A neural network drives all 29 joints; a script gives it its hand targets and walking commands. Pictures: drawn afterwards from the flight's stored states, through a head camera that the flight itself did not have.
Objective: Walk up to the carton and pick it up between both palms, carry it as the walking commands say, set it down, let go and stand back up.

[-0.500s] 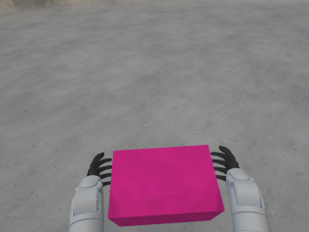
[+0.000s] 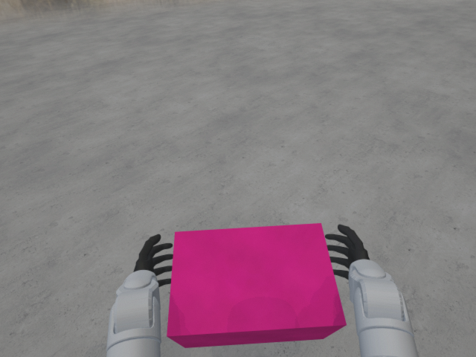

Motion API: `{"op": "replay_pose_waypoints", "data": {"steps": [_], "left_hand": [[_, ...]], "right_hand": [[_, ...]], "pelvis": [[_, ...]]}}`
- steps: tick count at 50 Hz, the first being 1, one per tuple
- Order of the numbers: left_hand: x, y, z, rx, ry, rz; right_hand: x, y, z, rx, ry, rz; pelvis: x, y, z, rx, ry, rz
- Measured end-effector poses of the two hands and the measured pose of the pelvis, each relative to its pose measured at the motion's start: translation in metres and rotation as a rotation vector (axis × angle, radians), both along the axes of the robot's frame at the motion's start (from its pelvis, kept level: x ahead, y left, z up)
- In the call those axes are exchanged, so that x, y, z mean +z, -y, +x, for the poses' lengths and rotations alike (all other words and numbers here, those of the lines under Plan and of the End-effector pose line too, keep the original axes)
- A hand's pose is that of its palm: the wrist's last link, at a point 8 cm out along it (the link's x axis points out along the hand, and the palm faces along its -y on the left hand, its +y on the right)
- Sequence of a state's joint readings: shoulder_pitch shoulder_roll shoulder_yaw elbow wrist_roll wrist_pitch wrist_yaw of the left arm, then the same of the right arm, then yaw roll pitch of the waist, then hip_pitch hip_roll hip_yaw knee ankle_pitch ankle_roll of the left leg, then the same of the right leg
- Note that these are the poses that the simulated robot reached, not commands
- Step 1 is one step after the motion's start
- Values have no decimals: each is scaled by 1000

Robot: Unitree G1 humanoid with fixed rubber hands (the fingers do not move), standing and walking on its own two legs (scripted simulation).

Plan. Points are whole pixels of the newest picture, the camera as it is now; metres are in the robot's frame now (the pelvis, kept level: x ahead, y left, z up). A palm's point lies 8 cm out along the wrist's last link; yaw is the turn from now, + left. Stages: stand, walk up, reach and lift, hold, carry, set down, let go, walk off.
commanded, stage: hold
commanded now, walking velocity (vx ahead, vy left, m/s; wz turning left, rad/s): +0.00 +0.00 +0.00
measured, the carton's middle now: (251, 287) +0.30 +0.00 -0.04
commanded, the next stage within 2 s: carry in 0.12 s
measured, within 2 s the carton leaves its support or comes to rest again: neither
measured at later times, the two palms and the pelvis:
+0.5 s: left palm (139, 261) +0.29 +0.19 +0.07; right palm (357, 283) +0.23 -0.16 +0.07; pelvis -0.01 +0.06 -0.03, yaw -13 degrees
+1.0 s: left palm (162, 235) +0.35 +0.16 +0.06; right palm out of the picture +0.13 -0.11 +0.07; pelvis +0.05 +0.17 -0.03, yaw -41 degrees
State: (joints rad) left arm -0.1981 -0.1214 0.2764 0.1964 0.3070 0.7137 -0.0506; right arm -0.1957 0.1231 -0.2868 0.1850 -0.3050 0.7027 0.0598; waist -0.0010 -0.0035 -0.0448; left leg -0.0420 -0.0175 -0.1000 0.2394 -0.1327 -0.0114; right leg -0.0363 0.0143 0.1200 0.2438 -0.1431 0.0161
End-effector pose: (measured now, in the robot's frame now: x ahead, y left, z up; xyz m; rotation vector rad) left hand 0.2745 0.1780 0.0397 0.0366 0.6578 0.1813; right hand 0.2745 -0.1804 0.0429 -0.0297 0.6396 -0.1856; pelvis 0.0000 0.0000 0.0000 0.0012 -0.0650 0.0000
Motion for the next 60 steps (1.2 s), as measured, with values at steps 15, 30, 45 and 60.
{"op": "replay_pose_waypoints", "data": {"steps": [15,30,45,60], "left_hand": [[1,-11,4,70,68,13],[29,24,23,-166,100,-70],[28,30,53,-460,10,-52],[31,61,89,-762,21,-66]], "right_hand": [[0,-19,2,-62,68,7],[19,0,-81,-395,119,62],[31,-36,-138,-721,45,27],[27,-80,-185,-1011,67,28]], "pelvis": [[-23,-22,-10,-31,-106,8],[-40,-61,-2,-315,-171,25],[-25,-137,34,-595,-172,91],[-32,-191,78,-858,-143,83]]}}
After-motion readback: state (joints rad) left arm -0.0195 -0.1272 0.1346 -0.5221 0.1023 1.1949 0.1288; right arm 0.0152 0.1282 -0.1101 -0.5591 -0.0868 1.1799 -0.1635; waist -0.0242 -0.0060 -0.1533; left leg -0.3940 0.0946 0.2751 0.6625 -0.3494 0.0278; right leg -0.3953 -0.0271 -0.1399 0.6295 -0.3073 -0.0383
